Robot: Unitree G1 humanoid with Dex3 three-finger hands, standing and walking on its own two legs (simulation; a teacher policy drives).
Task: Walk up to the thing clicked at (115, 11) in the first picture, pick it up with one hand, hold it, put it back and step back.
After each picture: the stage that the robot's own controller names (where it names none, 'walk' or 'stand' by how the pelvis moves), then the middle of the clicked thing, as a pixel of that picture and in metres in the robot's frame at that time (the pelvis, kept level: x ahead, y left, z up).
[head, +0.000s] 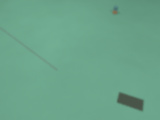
stand; (115, 10) +2.14 -0.59 -0.72
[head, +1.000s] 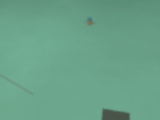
walk; (89, 20) +2.06 -0.09 -0.69
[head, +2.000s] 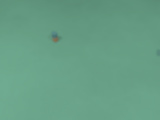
walk; (55, 36) +1.43 +0.30 -0.72
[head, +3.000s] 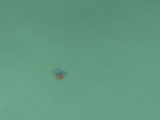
walk; (58, 74) +0.93 +0.27 -0.72
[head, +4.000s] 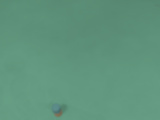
walk; (57, 110) +0.56 +0.25 -0.72
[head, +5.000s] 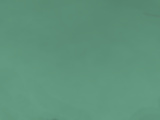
stand; out of the picture +0.44 +0.22 -0.72
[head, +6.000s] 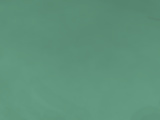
stand; out of the picture +0.41 +0.21 -0.73
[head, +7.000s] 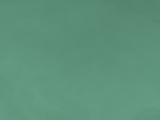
stand; out of the picture +0.40 +0.20 -0.73
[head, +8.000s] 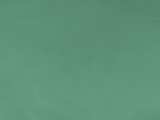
stand; out of the picture +0.40 +0.20 -0.73
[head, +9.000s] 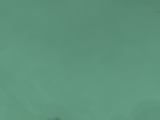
go down; out of the picture +0.41 +0.20 -0.72
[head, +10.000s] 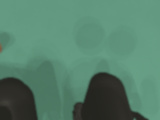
go down; out of the picture +0.47 +0.28 -0.29
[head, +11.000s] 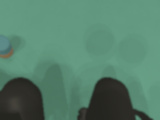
approach; (3, 47) +0.47 +0.28 -0.30
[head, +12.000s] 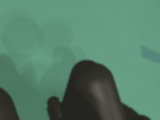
close in; out of the picture +0.44 +0.33 -0.22
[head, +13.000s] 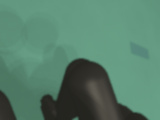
close; out of the picture +0.44 +0.33 -0.22
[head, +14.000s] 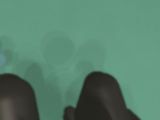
lift; out of the picture +0.40 +0.25 -0.25
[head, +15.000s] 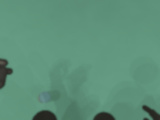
lift; (44, 97) +0.40 +0.17 -0.51
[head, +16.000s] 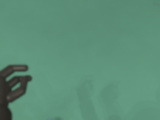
hold; out of the picture +0.38 +0.18 -0.67
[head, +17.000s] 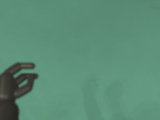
hold; out of the picture +0.37 +0.18 -0.68
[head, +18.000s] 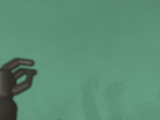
stand; out of the picture +0.39 +0.17 -0.67
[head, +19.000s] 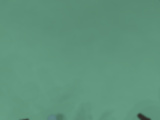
hold; out of the picture +0.39 +0.17 -0.65
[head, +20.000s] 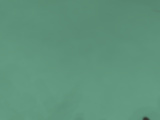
stand; out of the picture +0.37 +0.16 -0.65
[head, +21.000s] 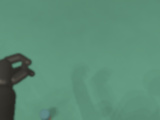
crouch; (45, 116) +0.39 +0.18 -0.63
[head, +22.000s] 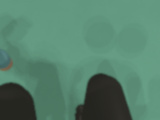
lower; (2, 60) +0.43 +0.23 -0.29
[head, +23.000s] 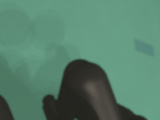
lower; out of the picture +0.40 +0.28 -0.22
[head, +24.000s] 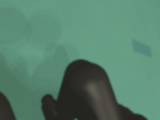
lower; out of the picture +0.40 +0.29 -0.22
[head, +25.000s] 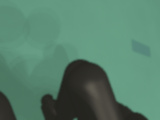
lower; out of the picture +0.40 +0.29 -0.23
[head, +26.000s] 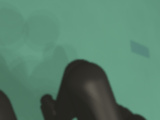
lower; out of the picture +0.40 +0.29 -0.23
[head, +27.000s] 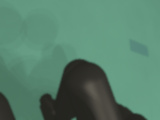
open; out of the picture +0.40 +0.29 -0.23
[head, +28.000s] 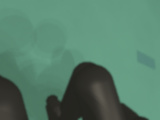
stand; out of the picture +0.33 +0.24 -0.26
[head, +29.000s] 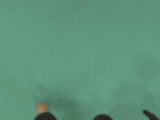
stand; (42, 112) +0.31 +0.18 -0.56
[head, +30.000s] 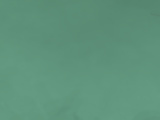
stand; out of the picture +0.28 +0.18 -0.69
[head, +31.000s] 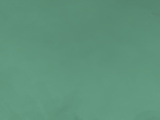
stand; out of the picture +0.28 +0.19 -0.69
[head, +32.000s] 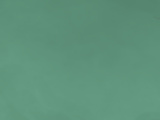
stand; out of the picture +0.28 +0.19 -0.73
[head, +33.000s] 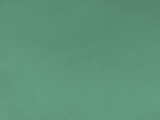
stand; out of the picture +0.28 +0.20 -0.75
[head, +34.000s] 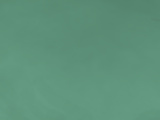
stand; out of the picture +0.26 +0.21 -0.75
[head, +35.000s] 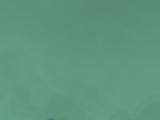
walk; out of the picture +0.32 +0.23 -0.72
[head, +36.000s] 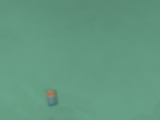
walk; (51, 97) +0.53 +0.19 -0.72
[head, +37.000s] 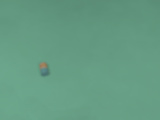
walk; (43, 69) +0.83 +0.31 -0.72
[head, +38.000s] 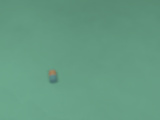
stand; (52, 76) +0.86 +0.22 -0.73
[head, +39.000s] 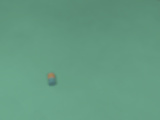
stand; (51, 79) +0.89 +0.25 -0.75
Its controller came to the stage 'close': yes
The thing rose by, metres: 0.01
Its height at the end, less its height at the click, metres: -0.02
